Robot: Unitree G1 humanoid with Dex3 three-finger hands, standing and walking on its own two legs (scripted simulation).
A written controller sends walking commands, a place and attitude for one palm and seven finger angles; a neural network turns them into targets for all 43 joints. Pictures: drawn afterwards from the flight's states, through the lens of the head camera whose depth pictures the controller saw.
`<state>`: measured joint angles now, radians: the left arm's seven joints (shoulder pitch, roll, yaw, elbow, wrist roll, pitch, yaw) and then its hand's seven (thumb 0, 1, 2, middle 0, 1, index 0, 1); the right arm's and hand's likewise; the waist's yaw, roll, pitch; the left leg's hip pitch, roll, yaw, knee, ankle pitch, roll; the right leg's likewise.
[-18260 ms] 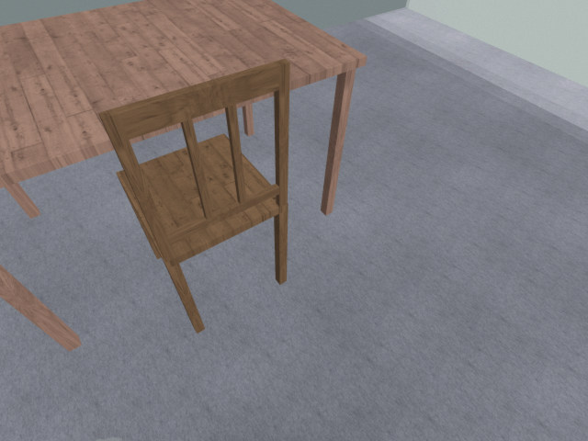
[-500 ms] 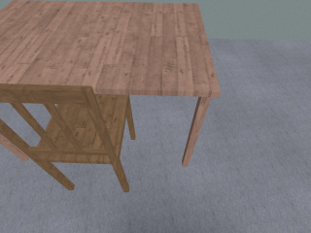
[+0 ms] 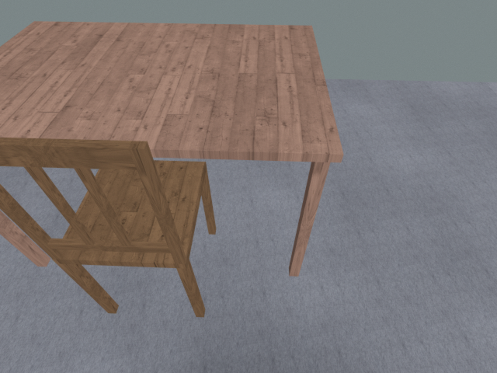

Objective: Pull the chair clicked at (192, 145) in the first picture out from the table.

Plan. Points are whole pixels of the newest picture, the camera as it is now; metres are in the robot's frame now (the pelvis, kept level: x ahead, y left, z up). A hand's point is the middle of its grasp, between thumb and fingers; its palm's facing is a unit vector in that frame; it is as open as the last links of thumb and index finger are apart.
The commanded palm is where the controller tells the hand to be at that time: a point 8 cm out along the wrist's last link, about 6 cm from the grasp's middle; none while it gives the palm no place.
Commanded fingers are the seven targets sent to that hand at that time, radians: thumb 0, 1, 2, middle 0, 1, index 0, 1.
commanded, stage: come to a stop and stand still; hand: left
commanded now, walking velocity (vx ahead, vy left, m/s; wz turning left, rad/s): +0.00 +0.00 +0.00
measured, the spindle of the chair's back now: (65, 209) +0.45 +0.45 -0.08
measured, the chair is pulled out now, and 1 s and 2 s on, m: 0.00 0.00 0.00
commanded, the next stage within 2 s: look again from close up in 0.46 s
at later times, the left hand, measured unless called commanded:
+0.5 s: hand out of the picture -0.02 +0.15 -0.16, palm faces +0.03 -0.98 -0.20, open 7.3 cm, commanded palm none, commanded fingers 0.00 0.90 0.90 -0.20 -0.30 -0.20 -0.30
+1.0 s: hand out of the picture -0.02 +0.15 -0.17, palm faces +0.05 -0.98 -0.19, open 7.3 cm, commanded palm none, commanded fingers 0.00 0.90 0.90 -0.20 -0.30 -0.20 -0.30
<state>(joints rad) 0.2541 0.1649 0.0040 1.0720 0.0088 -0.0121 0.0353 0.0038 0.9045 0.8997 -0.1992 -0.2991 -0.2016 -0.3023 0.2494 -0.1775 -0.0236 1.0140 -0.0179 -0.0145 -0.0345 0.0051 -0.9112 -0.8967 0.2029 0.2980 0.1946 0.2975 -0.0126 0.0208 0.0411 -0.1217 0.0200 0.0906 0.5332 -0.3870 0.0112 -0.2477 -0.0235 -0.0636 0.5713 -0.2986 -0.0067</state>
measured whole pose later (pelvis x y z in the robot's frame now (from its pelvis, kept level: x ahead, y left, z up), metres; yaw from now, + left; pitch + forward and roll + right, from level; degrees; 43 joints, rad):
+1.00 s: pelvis -0.01 -0.02 +0.01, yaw +1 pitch -1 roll +0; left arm 0.28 0.14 0.00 1.13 0.01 -0.02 0.03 0.01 0.92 0.90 -0.20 -0.30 -0.20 -0.30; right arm 0.30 -0.12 0.01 1.13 -0.02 -0.03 -0.03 0.00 -0.91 -0.90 0.20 0.30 0.19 0.30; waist 0.00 0.00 0.03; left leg -0.11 0.03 0.08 0.45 -0.32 -0.01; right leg -0.23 -0.01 -0.08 0.50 -0.25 -0.03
